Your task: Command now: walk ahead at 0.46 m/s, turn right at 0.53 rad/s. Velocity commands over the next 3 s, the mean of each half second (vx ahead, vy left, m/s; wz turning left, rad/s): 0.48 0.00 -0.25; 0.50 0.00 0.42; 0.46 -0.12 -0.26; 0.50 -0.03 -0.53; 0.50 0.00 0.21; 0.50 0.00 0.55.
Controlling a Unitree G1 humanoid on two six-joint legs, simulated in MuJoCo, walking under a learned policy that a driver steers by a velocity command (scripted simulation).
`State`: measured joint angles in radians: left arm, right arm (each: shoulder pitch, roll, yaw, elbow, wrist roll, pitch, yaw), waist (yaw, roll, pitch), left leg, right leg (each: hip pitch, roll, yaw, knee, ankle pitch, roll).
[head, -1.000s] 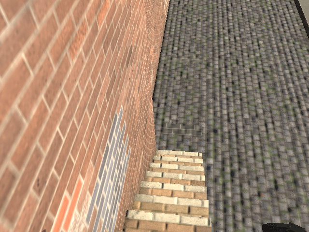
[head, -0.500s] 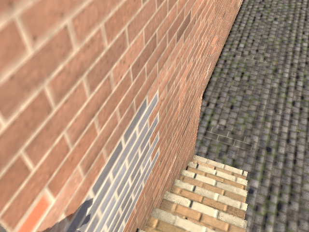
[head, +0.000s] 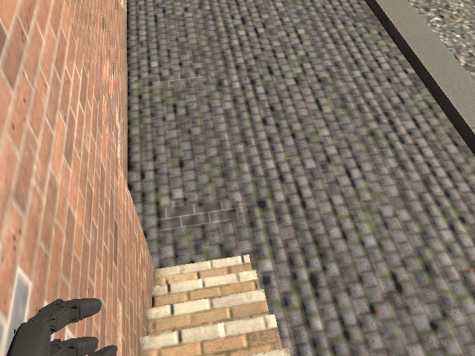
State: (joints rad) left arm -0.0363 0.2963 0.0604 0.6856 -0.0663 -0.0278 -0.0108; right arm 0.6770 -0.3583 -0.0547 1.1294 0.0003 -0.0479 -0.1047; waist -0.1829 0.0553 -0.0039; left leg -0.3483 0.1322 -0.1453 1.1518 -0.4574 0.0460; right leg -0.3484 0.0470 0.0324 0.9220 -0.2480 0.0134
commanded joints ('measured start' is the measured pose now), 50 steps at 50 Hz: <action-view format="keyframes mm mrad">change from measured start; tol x64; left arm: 1 661 67 8 180 25 46 -23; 37 -175 -84 -42 6 70 -86 -52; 50 825 -74 -32 274 79 -134 -45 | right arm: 1 -269 -128 -23 -215 0 -53 16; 20 405 -71 -21 208 15 -109 195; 25 -254 -227 -72 35 35 -11 64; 33 726 262 53 363 -17 -61 111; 50 -509 48 17 -289 -46 42 18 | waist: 1 347 -454 -168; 21 -33 53 124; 24 211 914 189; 29 127 -259 351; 36 57 578 223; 50 508 -178 -28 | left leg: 1 -774 -86 13 356 81 27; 18 318 121 -20 -1021 1727 2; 22 292 28 11 -929 1306 -159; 24 225 146 -770 -1059 -562 114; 25 156 133 -791 -1023 -516 81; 28 138 -425 219 -745 1029 -302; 35 624 -205 127 -984 1951 -494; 44 210 -103 -440 -535 1368 42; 50 -570 -338 18 771 -562 -128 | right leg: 1 738 -245 404 -321 761 -153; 10 -354 55 180 -158 -196 -104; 22 -58 125 -150 1214 -737 77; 28 -48 221 -335 44 -400 69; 30 62 121 -129 766 423 136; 33 -86 168 -97 1065 -565 15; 41 -574 -104 214 10 -46 43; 47 569 -17 52 -748 1300 -37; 50 855 -241 172 -552 940 -148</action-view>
